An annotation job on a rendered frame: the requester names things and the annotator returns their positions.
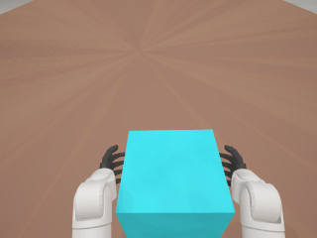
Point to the left robot forearm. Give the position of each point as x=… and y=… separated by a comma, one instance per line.
x=92, y=206

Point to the robot left hand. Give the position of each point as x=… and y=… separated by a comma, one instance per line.
x=107, y=161

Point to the right robot forearm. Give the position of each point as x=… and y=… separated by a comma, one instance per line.
x=261, y=212

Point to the robot right hand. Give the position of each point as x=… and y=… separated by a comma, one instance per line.
x=236, y=160

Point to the carton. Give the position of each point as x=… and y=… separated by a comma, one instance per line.
x=173, y=185

